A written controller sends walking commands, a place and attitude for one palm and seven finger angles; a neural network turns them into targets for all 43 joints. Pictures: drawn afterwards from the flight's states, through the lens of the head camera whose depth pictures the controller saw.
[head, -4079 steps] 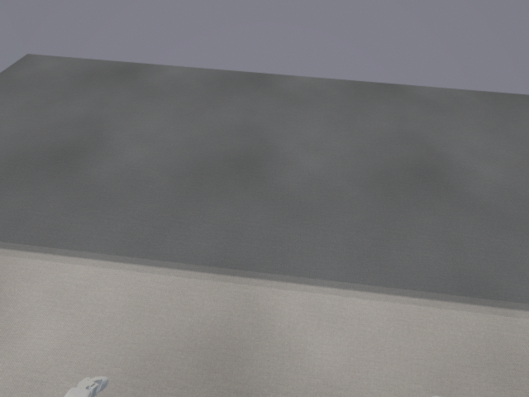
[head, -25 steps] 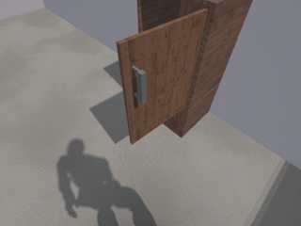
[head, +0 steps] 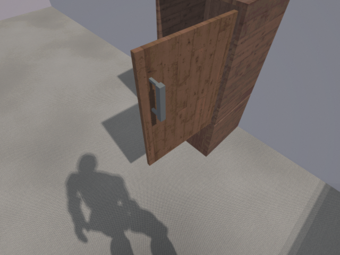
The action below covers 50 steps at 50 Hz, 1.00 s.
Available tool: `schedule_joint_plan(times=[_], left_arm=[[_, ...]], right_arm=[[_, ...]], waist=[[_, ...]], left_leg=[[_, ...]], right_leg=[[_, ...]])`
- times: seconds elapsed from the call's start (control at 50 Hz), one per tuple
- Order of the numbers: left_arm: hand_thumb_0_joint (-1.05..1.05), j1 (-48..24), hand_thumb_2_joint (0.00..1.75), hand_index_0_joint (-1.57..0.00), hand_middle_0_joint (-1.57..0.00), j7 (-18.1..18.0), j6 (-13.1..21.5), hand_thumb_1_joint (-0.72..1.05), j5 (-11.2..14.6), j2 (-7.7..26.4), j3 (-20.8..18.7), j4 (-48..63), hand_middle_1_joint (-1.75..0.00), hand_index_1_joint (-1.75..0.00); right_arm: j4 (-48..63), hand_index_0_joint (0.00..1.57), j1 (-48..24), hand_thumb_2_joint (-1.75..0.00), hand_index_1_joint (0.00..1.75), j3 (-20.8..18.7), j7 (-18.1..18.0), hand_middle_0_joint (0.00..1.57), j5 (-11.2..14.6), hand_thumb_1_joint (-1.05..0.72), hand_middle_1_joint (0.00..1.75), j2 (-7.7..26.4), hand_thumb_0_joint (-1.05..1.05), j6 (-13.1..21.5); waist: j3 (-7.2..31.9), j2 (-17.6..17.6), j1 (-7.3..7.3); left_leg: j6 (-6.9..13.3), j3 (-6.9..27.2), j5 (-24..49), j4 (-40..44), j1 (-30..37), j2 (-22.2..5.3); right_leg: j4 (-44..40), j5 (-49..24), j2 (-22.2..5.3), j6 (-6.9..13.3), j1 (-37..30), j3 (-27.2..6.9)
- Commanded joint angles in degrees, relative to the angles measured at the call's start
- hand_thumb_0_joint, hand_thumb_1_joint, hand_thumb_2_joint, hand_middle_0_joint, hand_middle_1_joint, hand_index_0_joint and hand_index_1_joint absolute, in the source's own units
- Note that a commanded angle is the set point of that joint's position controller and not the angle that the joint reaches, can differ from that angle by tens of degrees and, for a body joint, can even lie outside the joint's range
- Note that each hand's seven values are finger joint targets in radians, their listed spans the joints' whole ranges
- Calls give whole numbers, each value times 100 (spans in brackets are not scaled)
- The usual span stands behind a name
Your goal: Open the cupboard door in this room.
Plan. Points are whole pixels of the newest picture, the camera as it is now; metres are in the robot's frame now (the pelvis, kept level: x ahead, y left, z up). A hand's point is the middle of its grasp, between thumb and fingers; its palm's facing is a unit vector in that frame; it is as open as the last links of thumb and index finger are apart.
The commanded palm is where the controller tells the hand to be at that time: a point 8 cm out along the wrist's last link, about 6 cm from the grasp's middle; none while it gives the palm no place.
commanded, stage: look to check the result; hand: left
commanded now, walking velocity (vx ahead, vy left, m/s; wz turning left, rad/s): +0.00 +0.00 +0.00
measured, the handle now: (157, 100) +0.56 +0.07 +0.02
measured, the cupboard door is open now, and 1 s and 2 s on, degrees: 85 85 85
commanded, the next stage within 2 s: stand and wait in 0.14 s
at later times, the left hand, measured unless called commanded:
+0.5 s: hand out of the picture +0.03 +0.17 -0.18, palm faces +0.00 -0.98 -0.20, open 7.4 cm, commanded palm none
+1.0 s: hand out of the picture +0.03 +0.17 -0.18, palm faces +0.01 -0.98 -0.20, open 7.4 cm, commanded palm none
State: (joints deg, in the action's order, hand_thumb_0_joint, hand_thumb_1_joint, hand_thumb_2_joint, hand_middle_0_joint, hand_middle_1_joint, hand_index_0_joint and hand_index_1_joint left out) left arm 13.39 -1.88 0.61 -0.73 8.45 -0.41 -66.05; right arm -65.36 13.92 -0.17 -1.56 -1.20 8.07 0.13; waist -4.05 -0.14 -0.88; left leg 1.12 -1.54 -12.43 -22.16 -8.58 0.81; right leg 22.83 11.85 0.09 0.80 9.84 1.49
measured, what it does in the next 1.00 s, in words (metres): stands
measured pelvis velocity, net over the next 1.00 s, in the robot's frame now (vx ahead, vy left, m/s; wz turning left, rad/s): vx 0.02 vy -0.01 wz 0.00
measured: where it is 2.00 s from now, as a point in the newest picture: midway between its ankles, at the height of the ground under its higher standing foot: outside the picture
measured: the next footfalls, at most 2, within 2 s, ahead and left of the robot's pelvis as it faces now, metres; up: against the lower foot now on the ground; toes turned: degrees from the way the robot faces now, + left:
none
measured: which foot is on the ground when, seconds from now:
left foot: down 0.00-1.00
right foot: down 0.00-1.00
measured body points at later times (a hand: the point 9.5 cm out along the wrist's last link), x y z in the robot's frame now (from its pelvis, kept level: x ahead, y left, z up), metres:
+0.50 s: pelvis +0.01 +0.00 +0.00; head +0.04 -0.01 +0.45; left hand +0.03 +0.22 -0.16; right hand +0.02 -0.23 -0.16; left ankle +0.00 +0.11 -0.74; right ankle +0.01 -0.11 -0.74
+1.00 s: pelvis +0.02 -0.01 +0.00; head +0.05 -0.01 +0.45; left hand +0.03 +0.22 -0.16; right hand +0.03 -0.23 -0.16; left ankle +0.00 +0.11 -0.74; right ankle +0.01 -0.11 -0.74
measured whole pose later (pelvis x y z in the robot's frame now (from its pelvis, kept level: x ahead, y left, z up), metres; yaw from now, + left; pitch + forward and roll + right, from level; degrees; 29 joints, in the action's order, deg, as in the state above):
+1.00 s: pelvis +0.02 -0.01 +0.00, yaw +0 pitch -1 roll +0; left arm 12.7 -1.6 0.9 -0.6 9.3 -0.3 -66.0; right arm -66.0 12.7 0.1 -1.8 -1.2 9.2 0.4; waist -3.8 0.0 -0.8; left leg 0.6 -1.1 -13.2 -20.0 -6.0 0.4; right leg 20.8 12.8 0.6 1.3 7.3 1.9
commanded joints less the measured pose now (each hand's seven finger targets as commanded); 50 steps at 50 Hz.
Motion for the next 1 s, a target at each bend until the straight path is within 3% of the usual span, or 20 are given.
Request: schedule_joint_plan(times=[0.0, 0.06, 0.3, 0.44, 0.64, 0.86, 0.98], left_arm=[[0, 353, 90, -20, -20, -37, 99, 90, 26, 618, -115, 144, -30, -30], [0, 336, 90, -20, -20, -35, 99, 90, 32, 614, -114, 150, -30, -30], [0, 285, 90, -20, -20, -29, 110, 90, 32, 701, -119, 152, -30, -30], [0, 251, 90, -20, -20, -27, 115, 90, 37, 710, -122, 153, -30, -30], [0, 262, 90, -20, -20, -23, 107, 90, 41, 706, -114, 138, -30, -30], [0, 266, 90, -20, -20, -22, 127, 90, 45, 758, -122, 162, -30, -30], [0, 278, 90, -20, -20, -20, 117, 90, 45, 724, -108, 145, -30, -30]], right_arm=[[96, 20, 374, -90, 30, -86, -57, 20, 20, -90, 30, 603, 0, 40], [74, 20, 356, -90, 30, -75, -62, 20, 5, -90, 30, 600, 0, 55], [76, 20, 270, -90, 30, -72, -64, 20, 17, -90, 30, 694, 0, 51], [56, 20, 272, -90, 30, -65, -73, 20, 7, -90, 30, 708, 0, 71], [27, 20, 253, -90, 30, -55, -77, 20, 10, -90, 30, 705, 0, 66], [41, 20, 240, -90, 30, -65, -82, 20, 10, -90, 30, 742, 0, 78], [32, 20, 224, -90, 30, -61, -85, 20, 9, -90, 30, 738, 0, 68]], waist=[[50, 13, 22], [129, -115, 19], [68, 1, 37], [259, 12, 22], [63, 19, 38], [226, -45, 32], [88, -33, 34]], left_leg=[[66, 496, 703, 394, -47, -597], [64, 511, 844, 413, 7, -603], [60, 493, 861, 453, 60, -616], [57, 498, 1083, 446, 162, -631], [54, 495, 972, 492, 101, -616], [49, 487, 1143, 454, 217, -622], [44, 487, 1062, 478, 176, -621]], right_leg=[[-452, -587, -584, 150, 10, -484], [-428, -729, -597, 155, -76, -500], [-487, -799, -595, 157, -104, -489], [-425, -1068, -614, 159, -255, -473], [-501, -945, -616, 156, -200, -477], [-475, -1185, -635, 168, -295, -467], [-504, -1089, -623, 163, -231, -462]])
